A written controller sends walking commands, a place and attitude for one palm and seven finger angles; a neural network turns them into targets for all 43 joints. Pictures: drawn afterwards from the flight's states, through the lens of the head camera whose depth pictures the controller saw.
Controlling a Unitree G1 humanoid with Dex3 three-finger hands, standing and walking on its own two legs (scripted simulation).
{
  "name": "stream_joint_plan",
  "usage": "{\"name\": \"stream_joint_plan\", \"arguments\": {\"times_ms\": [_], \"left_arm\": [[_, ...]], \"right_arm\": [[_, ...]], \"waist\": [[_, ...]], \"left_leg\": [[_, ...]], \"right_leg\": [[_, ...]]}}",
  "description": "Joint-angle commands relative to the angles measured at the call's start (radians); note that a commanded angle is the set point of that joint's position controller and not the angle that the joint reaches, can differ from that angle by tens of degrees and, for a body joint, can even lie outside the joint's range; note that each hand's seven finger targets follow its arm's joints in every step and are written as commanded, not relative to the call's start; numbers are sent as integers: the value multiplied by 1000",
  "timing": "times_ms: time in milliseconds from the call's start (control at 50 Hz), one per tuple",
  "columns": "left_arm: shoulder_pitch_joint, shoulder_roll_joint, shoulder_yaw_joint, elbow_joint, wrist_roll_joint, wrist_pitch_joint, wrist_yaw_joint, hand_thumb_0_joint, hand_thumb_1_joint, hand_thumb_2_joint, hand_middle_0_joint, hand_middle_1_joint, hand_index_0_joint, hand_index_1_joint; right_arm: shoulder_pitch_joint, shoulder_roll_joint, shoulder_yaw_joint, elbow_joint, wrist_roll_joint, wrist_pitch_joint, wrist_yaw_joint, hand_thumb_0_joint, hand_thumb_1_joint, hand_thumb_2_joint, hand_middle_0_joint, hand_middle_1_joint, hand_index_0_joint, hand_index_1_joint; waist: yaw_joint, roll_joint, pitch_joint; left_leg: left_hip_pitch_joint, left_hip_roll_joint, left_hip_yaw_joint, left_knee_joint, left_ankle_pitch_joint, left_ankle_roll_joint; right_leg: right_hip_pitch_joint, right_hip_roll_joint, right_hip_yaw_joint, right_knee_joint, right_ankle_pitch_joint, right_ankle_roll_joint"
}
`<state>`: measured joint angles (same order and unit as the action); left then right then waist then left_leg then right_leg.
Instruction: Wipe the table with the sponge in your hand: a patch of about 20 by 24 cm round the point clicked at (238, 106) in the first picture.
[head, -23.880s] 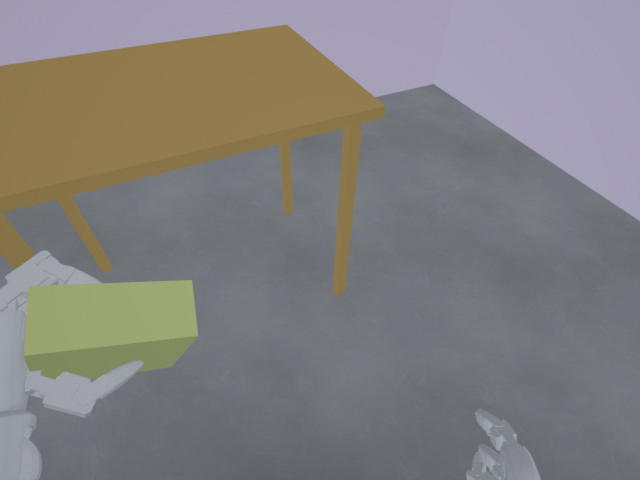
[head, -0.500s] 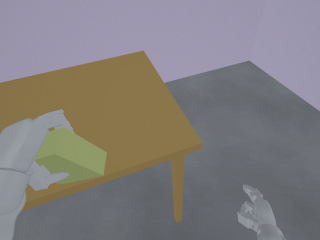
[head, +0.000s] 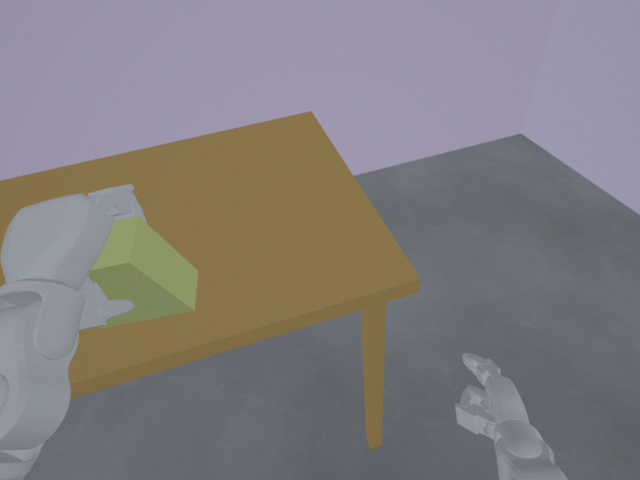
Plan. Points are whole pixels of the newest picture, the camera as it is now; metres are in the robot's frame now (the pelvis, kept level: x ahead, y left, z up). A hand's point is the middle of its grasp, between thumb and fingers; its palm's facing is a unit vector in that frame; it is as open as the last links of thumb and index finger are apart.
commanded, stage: turn the palm down, sponge in hand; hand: left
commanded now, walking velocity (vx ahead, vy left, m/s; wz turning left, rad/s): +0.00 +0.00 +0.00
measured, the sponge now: (129, 285) +0.25 +0.28 +0.15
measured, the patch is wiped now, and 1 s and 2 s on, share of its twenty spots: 0.00 0.00 0.00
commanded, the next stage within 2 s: move the sponge above the wiping area in 0.52 s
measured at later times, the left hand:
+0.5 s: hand (106, 238) +0.25 +0.26 +0.23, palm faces +0.34 -0.02 -0.94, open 9.8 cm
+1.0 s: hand (106, 253) +0.25 +0.27 +0.21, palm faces +0.27 -0.04 -0.96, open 9.8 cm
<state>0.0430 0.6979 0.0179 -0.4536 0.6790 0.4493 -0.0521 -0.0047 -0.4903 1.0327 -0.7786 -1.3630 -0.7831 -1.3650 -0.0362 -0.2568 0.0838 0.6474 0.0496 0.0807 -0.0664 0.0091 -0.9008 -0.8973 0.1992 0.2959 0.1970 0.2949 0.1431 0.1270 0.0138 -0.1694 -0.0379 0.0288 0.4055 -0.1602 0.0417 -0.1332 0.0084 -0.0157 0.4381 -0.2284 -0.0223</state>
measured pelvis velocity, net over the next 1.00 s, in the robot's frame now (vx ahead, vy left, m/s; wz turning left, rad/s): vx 0.01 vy -0.03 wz -0.01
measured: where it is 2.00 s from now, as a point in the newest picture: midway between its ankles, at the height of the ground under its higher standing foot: outside the picture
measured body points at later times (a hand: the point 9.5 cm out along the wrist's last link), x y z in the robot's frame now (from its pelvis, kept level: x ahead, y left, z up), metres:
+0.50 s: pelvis +0.01 -0.03 +0.00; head -0.02 -0.09 +0.44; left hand +0.23 +0.26 +0.28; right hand +0.28 -0.22 -0.07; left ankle +0.04 +0.09 -0.74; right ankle +0.01 -0.11 -0.74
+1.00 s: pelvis +0.01 -0.03 +0.00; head -0.02 -0.10 +0.44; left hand +0.23 +0.27 +0.26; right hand +0.27 -0.23 -0.08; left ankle +0.04 +0.09 -0.74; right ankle +0.01 -0.11 -0.74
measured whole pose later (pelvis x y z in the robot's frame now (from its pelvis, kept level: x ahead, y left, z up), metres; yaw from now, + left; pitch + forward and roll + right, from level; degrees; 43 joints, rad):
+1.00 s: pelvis +0.01 -0.03 +0.00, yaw -1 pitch -5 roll +1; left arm 0.05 0.66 0.10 -0.31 0.71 0.47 -0.06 0.00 -0.49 1.04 -0.77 -1.37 -0.78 -1.37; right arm 0.00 -0.29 0.05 0.65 0.07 0.07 -0.05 0.01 -0.90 -0.90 0.20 0.30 0.20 0.29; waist 0.11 0.15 -0.01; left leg -0.15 0.00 0.02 0.40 -0.17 0.00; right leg -0.11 0.05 -0.02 0.44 -0.24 -0.06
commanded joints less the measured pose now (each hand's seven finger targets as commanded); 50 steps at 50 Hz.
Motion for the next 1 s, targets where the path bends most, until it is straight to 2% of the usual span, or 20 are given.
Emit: {"name": "stream_joint_plan", "arguments": {"times_ms": [0,20,120,200,220,300,320,400,420,440,520,620,700,720,740,800,820,840,920,980], "left_arm": [[-208,219,280,-11,20,42,45,0,100,1300,-1200,-1600,-1200,-1600],[-211,140,200,-34,9,37,31,0,100,1300,-1200,-1600,-1200,-1600],[-216,51,90,-97,24,30,-1,0,100,1300,-1200,-1600,-1200,-1600],[-293,233,215,-250,86,11,24,0,100,1300,-1200,-1600,-1200,-1600],[-323,223,199,-267,100,2,35,0,100,1300,-1200,-1600,-1200,-1600],[-319,363,338,-202,135,-9,70,0,100,1300,-1200,-1600,-1200,-1600],[-328,270,261,-187,123,-17,74,0,100,1300,-1200,-1600,-1200,-1600],[-274,261,292,-40,81,9,66,0,100,1300,-1200,-1600,-1200,-1600],[-261,172,215,-43,56,7,55,0,100,1300,-1200,-1600,-1200,-1600],[-223,189,231,-21,45,9,45,0,100,1300,-1200,-1600,-1200,-1600],[-143,64,124,-8,13,29,-6,0,100,1300,-1200,-1600,-1200,-1600],[-226,183,188,-172,66,17,3,0,100,1300,-1200,-1600,-1200,-1600],[-301,384,347,-163,133,1,46,0,100,1300,-1200,-1600,-1200,-1600],[-326,295,268,-175,134,-12,54,0,100,1300,-1200,-1600,-1200,-1600],[-314,337,311,-138,136,-22,66,0,100,1300,-1200,-1600,-1200,-1600],[-294,310,311,-65,116,-9,71,0,100,1300,-1200,-1600,-1200,-1600],[-272,223,244,-67,93,-12,67,0,100,1300,-1200,-1600,-1200,-1600],[-234,246,269,-36,80,-8,62,0,100,1300,-1200,-1600,-1200,-1600],[-130,131,182,51,43,18,5,0,100,1300,-1200,-1600,-1200,-1600],[-144,159,174,39,51,18,-19,0,100,1300,-1200,-1600,-1200,-1600]], "right_arm": [[-259,-99,-41,-172,11,-39,4,0,-900,-900,200,300,200,300],[-239,-99,-41,-186,15,-38,7,0,-900,-900,200,300,200,300],[-253,-97,-40,-216,24,-66,5,0,-900,-900,200,300,200,300],[-292,-101,-44,-219,1,-86,-6,0,-900,-900,200,300,200,300],[-268,-90,-45,-220,-4,-94,-5,0,-900,-900,200,300,200,300],[-269,-99,-50,-186,-14,-78,2,0,-900,-900,200,300,200,300],[-236,-80,-49,-188,-10,-76,5,0,-900,-900,200,300,200,300],[-262,-98,-55,-173,9,-59,17,0,-900,-900,200,300,200,300],[-231,-97,-60,-182,12,-56,18,0,-900,-900,200,300,200,300],[-212,-107,-66,-178,11,-53,18,0,-900,-900,200,300,200,300],[-227,-108,-60,-203,25,-59,19,0,-900,-900,200,300,200,300],[-249,-106,-58,-228,10,-75,7,0,-900,-900,200,300,200,300],[-237,-114,-66,-193,-7,-74,1,0,-900,-900,200,300,200,300],[-222,-89,-62,-205,-4,-78,4,0,-900,-900,200,300,200,300],[-198,-97,-70,-183,-7,-74,6,0,-900,-900,200,300,200,300],[-236,-102,-68,-174,4,-70,13,0,-900,-900,200,300,200,300],[-215,-92,-72,-184,7,-72,14,0,-900,-900,200,300,200,300],[-198,-104,-77,-174,6,-68,14,0,-900,-900,200,300,200,300],[-203,-115,-74,-186,18,-68,12,0,-900,-900,200,300,200,300],[-207,-126,-73,-194,15,-65,0,0,-900,-900,200,300,200,300]], "waist": [[2,-69,-109],[-22,-101,-111],[-40,-85,-127],[-3,-3,-253],[-8,5,-294],[23,27,-270],[-2,-14,-262],[8,-32,-157],[-17,-77,-153],[-12,-93,-150],[-35,-145,-93],[-20,-91,-237],[12,-16,-281],[-6,-18,-298],[-2,-10,-275],[5,11,-205],[-12,-25,-206],[-6,-39,-193],[-30,-135,-98],[-32,-142,-102]], "left_leg": [[15,24,-78,-85,29,-25],[16,31,-61,-87,31,-23],[30,17,-49,-85,-31,-11],[74,0,-70,-64,40,1],[87,2,-56,-49,85,0],[84,-8,-78,-34,150,-3],[87,0,-57,-30,179,-4],[69,1,-65,-42,151,-13],[67,12,-45,-41,155,-9],[59,12,-44,-48,156,-8],[31,12,-23,-39,92,-6],[66,-3,-16,-14,139,4],[86,-18,-45,-3,188,4],[93,-11,-27,1,206,5],[97,-12,-35,-5,210,3],[85,-13,-48,-16,182,-4],[85,0,-31,-16,185,-2],[78,-2,-35,-23,186,-3],[35,10,-19,-28,116,-1],[21,1,-23,-36,71,2]], "right_leg": [[-9,26,85,-118,-1,-36],[-2,11,44,-111,7,-21],[-17,2,45,-116,-32,-10],[50,20,109,-91,10,-34],[75,5,86,-68,35,-33],[79,27,158,-76,92,-63],[87,10,118,-65,129,-50],[29,23,148,-109,112,-51],[40,5,105,-102,138,-32],[45,2,100,-102,157,-26],[-5,-10,85,-121,99,-4],[57,-13,109,-76,139,-10],[80,10,174,-67,176,-42],[98,-5,138,-50,197,-34],[86,4,145,-62,198,-39],[51,16,169,-88,164,-50],[64,0,126,-81,184,-34],[63,3,123,-85,197,-30],[7,-8,105,-109,136,-9],[2,-15,100,-113,84,-1]]}}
